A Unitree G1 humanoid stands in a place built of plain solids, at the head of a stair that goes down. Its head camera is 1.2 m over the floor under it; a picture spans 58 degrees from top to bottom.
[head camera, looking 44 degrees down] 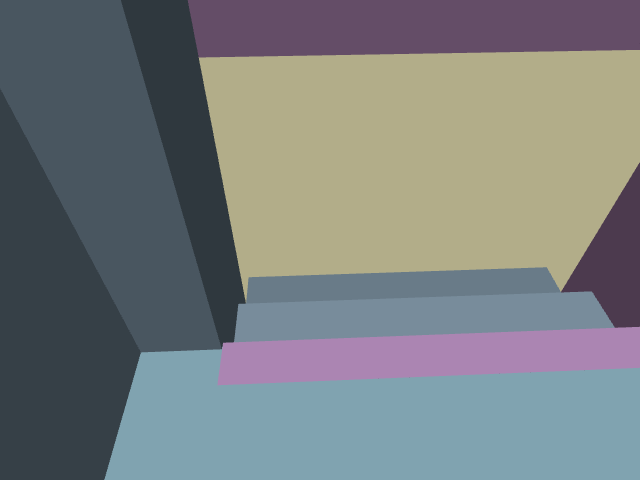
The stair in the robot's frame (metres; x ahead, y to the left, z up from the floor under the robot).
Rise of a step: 0.17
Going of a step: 0.29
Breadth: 1.43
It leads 3 degrees to the left of straight ahead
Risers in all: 3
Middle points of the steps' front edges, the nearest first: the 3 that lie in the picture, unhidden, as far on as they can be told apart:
0.80 -0.40 0.00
1.09 -0.39 -0.17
1.38 -0.38 -0.34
